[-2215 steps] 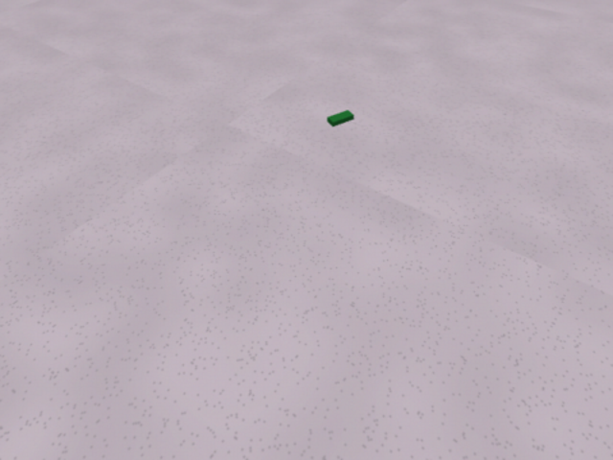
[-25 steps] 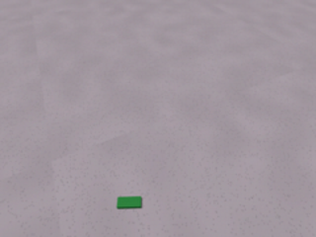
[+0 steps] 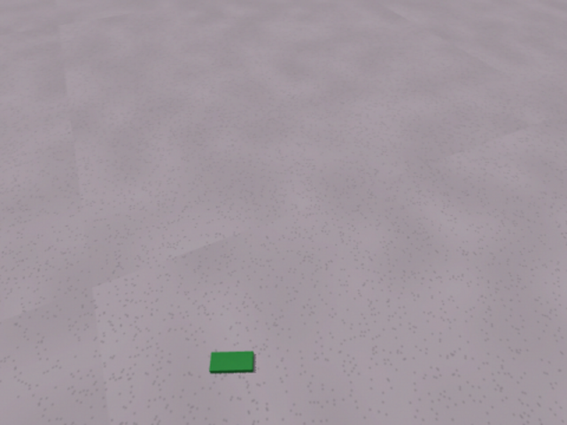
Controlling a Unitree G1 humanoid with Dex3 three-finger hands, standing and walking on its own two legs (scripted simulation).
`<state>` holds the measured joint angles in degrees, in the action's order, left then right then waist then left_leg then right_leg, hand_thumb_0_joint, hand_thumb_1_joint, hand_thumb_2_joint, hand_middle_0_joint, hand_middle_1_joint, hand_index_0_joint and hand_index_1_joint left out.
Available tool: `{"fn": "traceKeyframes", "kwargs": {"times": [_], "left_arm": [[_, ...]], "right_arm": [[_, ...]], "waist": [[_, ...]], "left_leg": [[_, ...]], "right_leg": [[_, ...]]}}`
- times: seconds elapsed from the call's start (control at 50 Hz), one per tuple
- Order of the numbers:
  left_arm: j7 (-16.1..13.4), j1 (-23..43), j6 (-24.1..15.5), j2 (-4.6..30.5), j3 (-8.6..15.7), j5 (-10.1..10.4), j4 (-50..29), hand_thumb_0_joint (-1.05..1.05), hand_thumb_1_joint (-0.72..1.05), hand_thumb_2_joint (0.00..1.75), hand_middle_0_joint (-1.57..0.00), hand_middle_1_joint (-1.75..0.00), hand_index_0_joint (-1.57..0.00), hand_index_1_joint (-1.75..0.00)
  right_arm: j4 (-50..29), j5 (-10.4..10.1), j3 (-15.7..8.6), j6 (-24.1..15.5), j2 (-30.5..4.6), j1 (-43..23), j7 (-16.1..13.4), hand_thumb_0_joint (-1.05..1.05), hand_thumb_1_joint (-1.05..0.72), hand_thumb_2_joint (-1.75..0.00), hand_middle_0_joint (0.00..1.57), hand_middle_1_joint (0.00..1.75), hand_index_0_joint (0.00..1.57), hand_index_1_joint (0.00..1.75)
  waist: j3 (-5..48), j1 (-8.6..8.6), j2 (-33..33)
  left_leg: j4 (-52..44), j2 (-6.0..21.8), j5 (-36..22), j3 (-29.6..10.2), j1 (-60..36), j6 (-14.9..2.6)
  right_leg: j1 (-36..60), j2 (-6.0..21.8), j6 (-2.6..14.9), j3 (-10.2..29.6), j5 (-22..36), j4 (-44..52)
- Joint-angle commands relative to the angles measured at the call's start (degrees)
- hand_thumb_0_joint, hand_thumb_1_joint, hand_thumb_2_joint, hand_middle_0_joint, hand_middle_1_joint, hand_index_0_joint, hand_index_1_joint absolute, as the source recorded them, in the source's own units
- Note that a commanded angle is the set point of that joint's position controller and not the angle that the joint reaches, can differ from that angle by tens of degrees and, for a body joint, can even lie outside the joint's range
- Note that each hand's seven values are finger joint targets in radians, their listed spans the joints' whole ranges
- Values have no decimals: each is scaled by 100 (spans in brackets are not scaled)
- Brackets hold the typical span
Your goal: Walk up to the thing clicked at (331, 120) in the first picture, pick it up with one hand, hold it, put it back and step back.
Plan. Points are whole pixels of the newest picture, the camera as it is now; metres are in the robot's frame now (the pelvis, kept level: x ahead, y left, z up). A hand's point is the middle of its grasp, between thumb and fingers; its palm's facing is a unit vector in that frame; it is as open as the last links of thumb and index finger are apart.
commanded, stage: stand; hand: left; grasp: from above
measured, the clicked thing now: (232, 362) +0.44 +0.21 -0.77
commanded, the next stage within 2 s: rise first in 0.14 s
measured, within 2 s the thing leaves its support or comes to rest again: neither
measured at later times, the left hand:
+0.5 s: hand out of the picture +0.15 +0.25 -0.17, palm faces -0.04 -0.94 -0.34, open 9.4 cm
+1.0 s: hand out of the picture +0.12 +0.26 -0.23, palm faces -0.17 -0.87 -0.46, open 14.2 cm
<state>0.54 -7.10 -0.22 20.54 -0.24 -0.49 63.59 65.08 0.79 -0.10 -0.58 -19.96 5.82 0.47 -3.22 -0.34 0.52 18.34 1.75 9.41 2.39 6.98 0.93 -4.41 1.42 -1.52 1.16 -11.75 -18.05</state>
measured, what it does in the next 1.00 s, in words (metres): lowers itself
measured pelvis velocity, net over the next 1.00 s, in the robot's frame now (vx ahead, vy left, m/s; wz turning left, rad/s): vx -0.01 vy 0.01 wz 0.02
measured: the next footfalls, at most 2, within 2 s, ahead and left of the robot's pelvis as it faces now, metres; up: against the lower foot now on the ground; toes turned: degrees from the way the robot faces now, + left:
none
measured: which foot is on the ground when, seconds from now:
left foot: down 0.00-1.00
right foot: down 0.00-1.00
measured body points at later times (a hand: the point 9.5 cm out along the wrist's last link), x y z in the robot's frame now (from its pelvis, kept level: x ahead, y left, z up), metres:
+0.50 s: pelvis -0.01 +0.00 -0.02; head +0.05 +0.01 +0.42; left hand +0.15 +0.30 -0.15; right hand +0.09 -0.27 -0.14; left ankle +0.01 +0.13 -0.75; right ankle -0.02 -0.14 -0.75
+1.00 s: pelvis -0.01 +0.01 -0.09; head +0.09 +0.02 +0.35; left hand +0.13 +0.31 -0.20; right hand +0.16 -0.24 -0.18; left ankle +0.01 +0.13 -0.75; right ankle -0.02 -0.14 -0.75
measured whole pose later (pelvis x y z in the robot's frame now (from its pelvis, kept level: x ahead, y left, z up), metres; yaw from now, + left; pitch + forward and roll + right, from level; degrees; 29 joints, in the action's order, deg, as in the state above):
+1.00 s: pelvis -0.01 +0.01 -0.09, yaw +1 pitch +17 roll -2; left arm -0.3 -12.9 8.7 17.9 7.4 -16.1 29.9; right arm 33.1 0.1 -1.9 -7.4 -13.2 10.5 -1.1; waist 5.7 -1.2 -0.1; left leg 64.3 2.6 28.7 -0.7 52.9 0.4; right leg -48.4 0.8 -1.9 -0.3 -31.2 -62.3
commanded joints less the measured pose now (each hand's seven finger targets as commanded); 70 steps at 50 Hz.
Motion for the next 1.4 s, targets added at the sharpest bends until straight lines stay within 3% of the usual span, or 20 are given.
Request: {"fn": "traceKeyframes", "kwargs": {"times": [0.0,0.22,0.24,0.26,0.28,0.3,0.34,0.38,0.42,0.46,0.5,0.54,0.58,0.74,0.8,0.92,1.08,1.14,1.26,1.38], "left_arm": [[-107,172,-139,1223,239,-10,-334,0,90,90,-20,-30,-20,-30],[-123,151,-139,1224,237,-11,-326,0,83,96,-19,-37,-18,-38],[-195,2161,-656,252,288,247,-2337,0,75,95,-24,-45,-20,-46],[-235,2745,-615,626,424,235,-1891,0,67,97,-22,-53,-17,-54],[-262,1712,-356,1012,728,98,-746,0,59,100,-18,-60,-13,-62],[-161,1350,-256,971,757,42,-416,0,51,96,-17,-67,-14,-69],[-35,1805,-293,1401,983,-219,-637,0,35,96,-14,-80,-13,-81],[137,857,-183,1255,1127,-620,-254,0,19,95,-9,-95,-11,-93],[191,417,-111,1267,1280,-824,-601,0,3,97,-6,-100,-8,-99],[117,569,55,1131,1184,-938,-1053,0,-13,98,-4,-105,-5,-103],[57,656,297,772,953,-1017,-1071,0,-29,99,-5,-105,-6,-104],[-37,759,443,954,1079,-1067,-1472,0,-41,100,-5,-106,-5,-106],[-83,565,545,791,1040,-1076,-1648,0,-53,100,-7,-107,-6,-108],[-162,311,365,925,1219,-1428,-3161,0,-58,103,-7,-104,-5,-106],[-190,-213,461,851,1228,-1590,-3432,0,-58,102,-7,-104,-5,-106],[-216,-776,776,726,1142,-1601,-4067,0,-57,99,-7,-105,-6,-105],[-245,-713,860,798,1111,-1840,-4426,0,-57,99,-7,-103,-6,-104],[-273,-244,670,911,1114,-2160,-4081,0,-59,100,-7,-103,-6,-104],[-447,652,-79,1155,1063,-2923,-3565,0,-58,100,-9,-102,-8,-103],[-889,1284,-613,1639,1129,-3706,-3509,0,-56,100,-10,-102,-8,-103]], "right_arm": [[-333,-27,-260,-103,-1249,-264,-72,0,-90,-90,20,30,20,30],[-349,-38,-251,-98,-1230,-224,-78,0,-94,-92,20,30,20,30],[-1943,-422,-8,-371,-291,21,-184,0,-98,-92,20,30,20,30],[-1679,-438,-34,-367,-448,250,-246,0,-93,-91,20,30,20,30],[-1594,-400,-110,-319,-610,461,-282,0,-94,-91,20,30,20,30],[-1740,-391,-195,-262,-633,507,-260,0,-91,-90,20,30,20,30],[-1919,-313,-365,-312,-644,682,-319,0,-89,-90,20,30,20,30],[-2124,-189,-505,-356,-598,896,-261,0,-92,-90,20,30,20,30],[-2434,-173,-568,-362,-539,899,-209,0,-89,-89,20,30,20,30],[-2717,-178,-563,-363,-475,743,-196,0,-87,-89,20,30,20,30],[-2953,-206,-534,-371,-441,616,-167,0,-87,-89,20,30,20,30],[-3199,-222,-565,-408,-454,533,-139,0,-88,-90,20,30,20,30],[-3331,-225,-551,-456,-408,585,-105,0,-88,-90,20,30,20,30],[-3587,-137,-583,-780,-288,745,-178,0,-87,-90,20,30,20,30],[-3700,-124,-579,-830,-260,708,-212,0,-87,-89,20,30,20,30],[-3847,-113,-572,-914,-253,638,-216,0,-90,-90,20,30,20,30],[-4028,-93,-529,-1036,-221,492,-179,0,-90,-90,20,30,20,30],[-3997,-91,-508,-1109,-225,411,-156,0,-90,-90,20,30,20,30],[-3823,-66,-603,-1240,-382,250,-19,0,-90,-90,20,30,20,30],[-3568,-86,-678,-1159,-551,226,86,0,-89,-90,20,30,20,30]], "waist": [[527,10,-23],[478,-1,-55],[11,-626,-213],[150,-440,103],[160,-361,178],[155,-215,192],[913,-152,74],[1527,2,-76],[1885,262,-253],[1882,258,-499],[1406,110,-323],[1432,62,-186],[1370,13,-107],[2225,-57,-474],[2261,-57,-568],[2450,-113,-485],[2452,-159,-444],[2428,-283,-377],[3055,-200,-513],[4174,-40,-943]], "left_leg": [[-180,650,-1003,-555,-419,-154],[-166,650,-1126,-547,-381,-159],[243,-178,-100,130,525,-157],[279,-175,98,108,474,-186],[367,-210,222,103,585,-188],[555,-171,100,118,800,-181],[904,-179,-215,57,795,-180],[1328,-227,-724,-12,960,-126],[1531,-287,-933,8,1072,-91],[1539,-275,-749,-5,1198,-55],[1615,-216,-343,-73,1533,-35],[1809,-174,0,-93,1776,-64],[1989,-148,251,-130,2039,-73],[3178,-63,99,-206,2559,-76],[3322,-35,156,-261,2689,-69],[3778,27,-148,-392,3005,-116],[4471,-5,119,-367,3824,-141],[4948,-29,537,-367,4393,-177],[5993,-59,1036,-449,5459,-146],[6935,-38,562,-563,5821,-111]], "right_leg": [[-239,605,230,307,952,239],[-182,618,226,286,1110,223],[-1442,-118,160,-116,595,-119],[-1144,-100,134,-191,295,-83],[-1241,-133,169,-242,96,-135],[-1309,-175,196,-279,111,-343],[-1370,-156,206,-237,447,-741],[-1377,-144,239,-279,868,-1218],[-1287,-151,254,-280,958,-1430],[-1493,-177,255,-296,696,-1504],[-1959,-223,265,-358,236,-1554],[-2169,-237,253,-374,-100,-1735],[-2469,-257,262,-391,-359,-1928],[-3517,-222,241,-301,-241,-3186],[-3711,-229,250,-329,-317,-3372],[-4045,-238,234,-357,-220,-3751],[-4760,-225,238,-351,-375,-4403],[-5373,-228,227,-329,-621,-4815],[-6758,-228,259,-320,-1111,-6042],[-7767,-237,301,-363,-838,-7166]]}}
